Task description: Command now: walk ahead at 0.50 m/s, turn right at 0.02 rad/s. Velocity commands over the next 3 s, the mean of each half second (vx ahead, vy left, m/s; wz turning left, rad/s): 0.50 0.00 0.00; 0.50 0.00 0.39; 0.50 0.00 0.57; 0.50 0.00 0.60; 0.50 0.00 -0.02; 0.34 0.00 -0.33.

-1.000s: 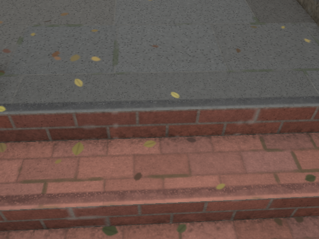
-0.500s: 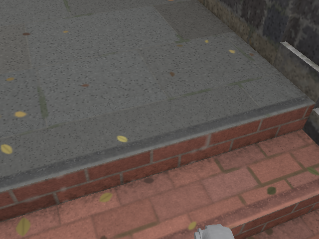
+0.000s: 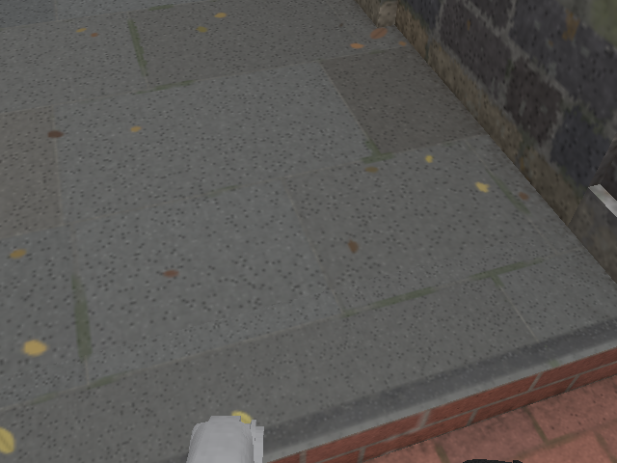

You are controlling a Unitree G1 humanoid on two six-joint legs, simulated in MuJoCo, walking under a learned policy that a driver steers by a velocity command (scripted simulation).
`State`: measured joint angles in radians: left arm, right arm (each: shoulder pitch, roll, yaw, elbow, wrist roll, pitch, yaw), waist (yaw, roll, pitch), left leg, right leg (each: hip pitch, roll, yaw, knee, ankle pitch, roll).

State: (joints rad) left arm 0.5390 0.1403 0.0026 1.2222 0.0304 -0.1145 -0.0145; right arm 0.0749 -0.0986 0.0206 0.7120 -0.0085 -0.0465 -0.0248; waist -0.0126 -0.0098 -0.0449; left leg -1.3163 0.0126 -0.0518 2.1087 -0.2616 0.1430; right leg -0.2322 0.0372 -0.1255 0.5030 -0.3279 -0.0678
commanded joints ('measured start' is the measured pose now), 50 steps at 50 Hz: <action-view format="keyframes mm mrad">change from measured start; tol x64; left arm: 1 -44 84 1 -66 -25 -29 44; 29 -913 -7 -68 -568 26 128 -46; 50 -350 33 -8 -226 59 -21 21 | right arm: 1 -133 -6 35 -147 -5 11 2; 27 672 -37 25 512 -133 -39 106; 50 -37 -97 -54 189 -47 -79 141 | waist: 1 -31 -3 110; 50 -24 -31 -43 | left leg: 1 175 58 172 -318 -20 -39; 8 971 -101 198 -1132 -232 27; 11 1122 309 -948 -1895 -702 166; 29 930 195 -77 -2021 381 75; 35 1363 252 -6 -1702 1667 41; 38 597 -109 -167 -570 139 -35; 50 415 110 -29 -732 288 8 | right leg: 1 -184 -192 197 -464 114 -120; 7 228 -256 57 -47 1643 -157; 10 -409 44 119 932 191 -13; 22 -1170 -40 178 1583 289 -195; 27 -1397 -128 80 1264 295 -167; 37 323 -221 614 302 132 -293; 50 -109 -226 -30 -247 498 -71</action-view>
